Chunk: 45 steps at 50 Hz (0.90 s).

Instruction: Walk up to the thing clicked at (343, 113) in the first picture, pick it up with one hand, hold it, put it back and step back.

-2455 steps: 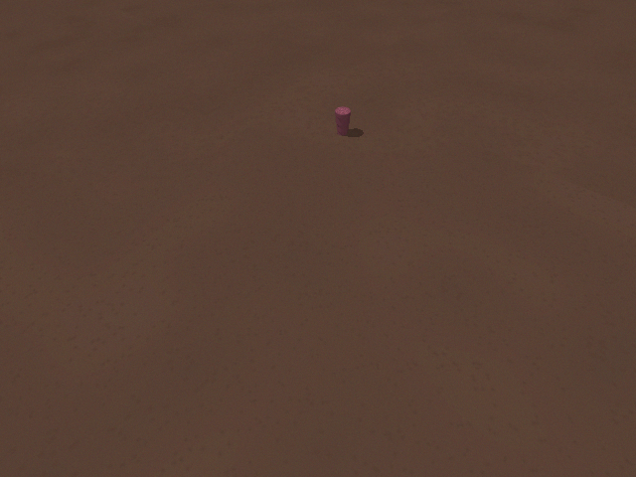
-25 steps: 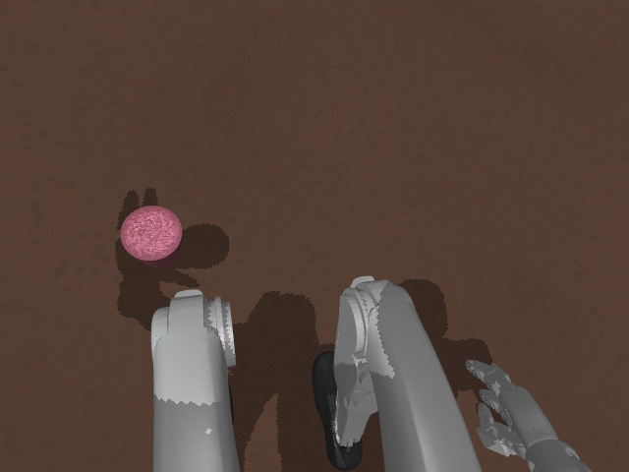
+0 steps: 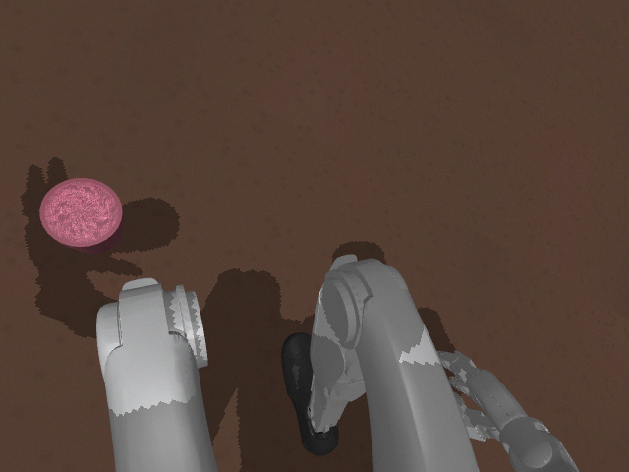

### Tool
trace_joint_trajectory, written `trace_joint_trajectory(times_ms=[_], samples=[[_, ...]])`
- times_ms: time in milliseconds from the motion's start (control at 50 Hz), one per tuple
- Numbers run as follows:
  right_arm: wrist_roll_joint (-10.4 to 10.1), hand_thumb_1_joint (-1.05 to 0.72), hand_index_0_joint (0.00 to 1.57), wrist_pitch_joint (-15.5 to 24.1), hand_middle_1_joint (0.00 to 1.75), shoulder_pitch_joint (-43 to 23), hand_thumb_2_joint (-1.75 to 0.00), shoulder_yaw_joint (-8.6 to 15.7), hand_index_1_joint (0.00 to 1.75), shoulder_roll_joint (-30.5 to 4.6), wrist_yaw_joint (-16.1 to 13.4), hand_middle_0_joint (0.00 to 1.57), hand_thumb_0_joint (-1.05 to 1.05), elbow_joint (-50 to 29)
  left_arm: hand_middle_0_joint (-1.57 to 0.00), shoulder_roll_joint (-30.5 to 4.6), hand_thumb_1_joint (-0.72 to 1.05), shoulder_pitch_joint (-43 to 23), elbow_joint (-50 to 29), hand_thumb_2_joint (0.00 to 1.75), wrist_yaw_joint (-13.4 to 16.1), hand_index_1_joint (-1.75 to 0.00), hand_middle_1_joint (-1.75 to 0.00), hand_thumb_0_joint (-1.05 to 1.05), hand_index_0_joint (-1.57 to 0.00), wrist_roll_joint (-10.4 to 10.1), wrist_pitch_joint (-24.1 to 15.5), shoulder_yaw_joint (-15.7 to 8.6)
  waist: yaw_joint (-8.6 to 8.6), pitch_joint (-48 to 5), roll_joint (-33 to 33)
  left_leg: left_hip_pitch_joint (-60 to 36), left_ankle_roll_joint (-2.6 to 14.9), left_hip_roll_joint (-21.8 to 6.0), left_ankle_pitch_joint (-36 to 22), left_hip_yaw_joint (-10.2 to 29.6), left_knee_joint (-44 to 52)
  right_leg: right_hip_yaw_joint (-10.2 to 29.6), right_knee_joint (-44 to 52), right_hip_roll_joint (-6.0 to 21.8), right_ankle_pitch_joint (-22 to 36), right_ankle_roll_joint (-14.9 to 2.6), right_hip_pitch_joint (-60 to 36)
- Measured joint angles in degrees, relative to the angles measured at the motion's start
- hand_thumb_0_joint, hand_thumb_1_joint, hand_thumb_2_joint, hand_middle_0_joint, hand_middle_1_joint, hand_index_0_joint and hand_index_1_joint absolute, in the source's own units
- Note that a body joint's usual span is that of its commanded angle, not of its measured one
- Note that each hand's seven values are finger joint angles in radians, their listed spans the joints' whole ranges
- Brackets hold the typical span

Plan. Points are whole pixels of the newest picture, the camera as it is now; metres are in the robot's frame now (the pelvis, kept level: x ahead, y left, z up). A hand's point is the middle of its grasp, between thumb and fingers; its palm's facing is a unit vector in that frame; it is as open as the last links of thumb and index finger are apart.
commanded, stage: approach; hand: left
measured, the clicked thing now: (91, 224) +0.42 +0.25 -0.26
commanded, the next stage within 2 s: close in in 0.08 s
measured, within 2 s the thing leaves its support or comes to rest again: neither
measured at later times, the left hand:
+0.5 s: hand (49, 241) +0.39 +0.29 -0.22, palm faces +0.17 -0.98 +0.10, open 17.1 cm
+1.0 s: hand (88, 232) +0.40 +0.24 -0.22, palm faces +0.15 -0.99 +0.04, open 17.5 cm
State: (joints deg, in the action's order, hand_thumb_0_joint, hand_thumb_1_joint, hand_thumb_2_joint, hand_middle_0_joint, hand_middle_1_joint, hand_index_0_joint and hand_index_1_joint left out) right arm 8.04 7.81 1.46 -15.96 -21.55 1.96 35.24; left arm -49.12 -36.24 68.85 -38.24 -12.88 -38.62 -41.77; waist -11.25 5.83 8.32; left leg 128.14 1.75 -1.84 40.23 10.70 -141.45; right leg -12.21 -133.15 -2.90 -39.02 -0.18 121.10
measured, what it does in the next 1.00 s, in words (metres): stands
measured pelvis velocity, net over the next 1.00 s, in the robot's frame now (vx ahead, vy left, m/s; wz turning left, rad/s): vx -0.02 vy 0.01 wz -0.10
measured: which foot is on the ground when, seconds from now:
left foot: down 0.00-1.00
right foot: down 0.00-1.00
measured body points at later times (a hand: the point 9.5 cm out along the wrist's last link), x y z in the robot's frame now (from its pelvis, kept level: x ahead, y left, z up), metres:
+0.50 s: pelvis -0.01 +0.01 -0.04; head +0.21 +0.20 +0.29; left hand +0.37 +0.34 -0.22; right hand +0.19 -0.23 -0.07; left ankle +0.08 +0.12 -0.29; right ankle +0.11 -0.11 -0.29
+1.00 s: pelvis -0.02 +0.01 -0.05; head +0.21 +0.19 +0.29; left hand +0.39 +0.30 -0.22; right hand +0.14 -0.24 -0.07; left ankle +0.08 +0.12 -0.29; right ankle +0.11 -0.11 -0.29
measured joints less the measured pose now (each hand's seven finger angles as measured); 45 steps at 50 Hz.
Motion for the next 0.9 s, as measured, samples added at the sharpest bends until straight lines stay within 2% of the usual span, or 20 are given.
trace_joint_trajectory(times_ms=[80,140,220,280,360,400,480,560,600,720,820,900], samples=[[1.6,-0.90,0.21,-0.9,0.30,-3.0,-0.90,-2.0,0.30,0.1,0.4,0.21,0.00,0.0,-0.05,-0.3,-0.48,1.8,1.6,0.04,0.0,-0.07,-0.07,-0.02,-0.04,0.0,-4.7,-0.7,-0.80,2.4,1.5,0.5,-0.08,-0.2,0.1,1.1,-2.5,-1.0,-1.8,-0.3,0.4,0.03,0.3],[2.8,-0.90,0.21,-1.4,0.30,-4.9,-0.90,-3.6,0.30,-0.1,0.5,0.21,0.00,-0.3,-0.05,-1.5,-0.46,3.3,4.1,0.05,0.1,-0.06,-0.07,-0.02,-0.04,-1.7,-7.5,-0.7,-1.02,4.1,2.5,0.5,-0.15,-0.4,0.3,2.0,-4.2,-1.7,-2.9,-0.6,0.8,0.09,0.3],[4.0,-0.90,0.21,-1.3,0.30,-6.9,-0.90,-5.8,0.30,-0.4,0.8,0.21,0.00,-0.1,-0.03,-1.3,-0.41,4.0,8.3,0.06,0.3,-0.06,-0.06,-0.02,-0.03,-4.1,-10.9,1.9,-0.56,5.2,3.9,0.4,-0.21,-0.6,0.5,3.0,-6.1,-2.5,-4.2,-1.0,1.2,0.19,0.2],[5.1,-0.89,0.21,-1.2,0.30,-8.8,-0.90,-7.7,0.30,-0.4,1.0,0.21,0.00,-0.2,-0.02,-0.8,-0.40,4.5,11.1,0.07,1.4,-0.05,-0.06,-0.02,-0.02,-4.7,-13.4,3.4,-0.59,6.0,5.0,0.0,-0.24,-0.7,0.7,3.9,-7.5,-3.2,-5.0,-1.2,1.5,0.34,-0.3],[6.6,-0.89,0.21,-1.0,0.30,-10.8,-0.90,-9.5,0.30,-0.3,1.4,0.21,0.00,-0.6,-0.01,0.8,-0.40,4.2,13.0,0.08,4.7,-0.04,-0.06,-0.02,-0.02,-4.8,-17.0,5.3,-0.52,7.1,6.6,-0.6,-0.24,-0.5,1.0,5.3,-9.2,-4.2,-5.8,-1.5,1.6,0.64,-1.2],[7.4,-0.89,0.21,-1.0,0.30,-11.6,-0.89,-10.3,0.30,-0.3,1.8,0.21,0.00,-0.8,-0.01,1.7,-0.41,3.7,13.1,0.08,7.1,-0.04,-0.06,-0.02,-0.02,-4.2,-18.8,6.1,-0.44,7.7,7.4,-0.9,-0.23,-0.4,1.1,6.0,-10.0,-4.8,-6.0,-1.6,1.6,0.85,-1.8],[9.2,-0.89,0.21,-1.4,0.30,-12.8,-0.90,-11.2,0.30,0.0,2.5,0.21,0.00,-1.1,-0.01,2.5,-0.43,2.7,12.6,0.09,12.3,-0.04,-0.06,-0.02,-0.03,-1.4,-21.6,7.8,-0.40,8.8,8.7,-1.4,-0.13,-0.1,1.3,7.2,-11.0,-5.7,-6.1,-1.9,1.7,1.32,-3.1],[10.6,-0.89,0.21,-2.5,0.30,-13.1,-0.90,-11.5,0.30,0.0,3.4,0.21,0.00,-1.6,-0.01,2.3,-0.45,2.7,11.3,0.09,16.8,-0.05,-0.07,-0.02,-0.03,1.4,-23.0,10.3,-0.34,9.8,8.9,-1.7,0.03,0.2,1.1,8.2,-11.5,-6.4,-5.7,-2.1,1.9,1.70,-4.1],[11.1,-0.89,0.21,-3.1,0.30,-12.9,-0.90,-11.7,0.30,-0.2,3.9,0.21,0.00,-1.8,-0.02,2.3,-0.46,3.3,10.5,0.09,18.4,-0.05,-0.07,-0.02,-0.03,2.1,-23.3,12.0,-0.33,10.0,8.6,-1.8,0.15,0.3,0.9,8.5,-11.6,-6.6,-5.4,-2.2,2.1,1.86,-4.4],[11.3,-0.89,0.21,-4.4,0.30,-12.1,-0.90,-12.3,0.30,-0.8,5.1,0.21,0.00,-1.9,-0.03,3.5,-0.52,4.5,10.7,0.09,22.3,-0.06,-0.08,-0.02,-0.06,2.3,-23.8,16.7,-0.62,10.0,7.2,-1.7,0.45,0.4,0.2,8.7,-11.2,-6.8,-4.8,-2.2,2.6,2.26,-4.8],[11.4,-0.90,0.21,-4.6,0.30,-11.8,-0.90,-13.4,0.30,-0.9,5.6,0.21,0.00,-2.1,-0.04,4.5,-0.57,4.3,12.4,0.08,25.5,-0.06,-0.09,-0.02,-0.07,1.6,-25.0,17.3,-1.35,10.2,7.3,-1.9,0.23,0.3,-0.1,9.1,-11.1,-7.0,-4.6,-2.4,3.3,2.21,-4.7],[11.7,-0.90,0.21,-4.7,0.30,-11.8,-0.90,-14.2,0.30,-0.7,5.7,0.21,0.00,-2.3,-0.04,4.1,-0.59,3.4,13.6,0.07,27.2,-0.07,-0.09,-0.02,-0.07,2.3,-26.5,17.1,-1.89,10.6,8.2,-2.0,-0.01,0.2,-0.2,9.6,-11.3,-7.3,-4.6,-2.6,3.7,2.09,-4.5]])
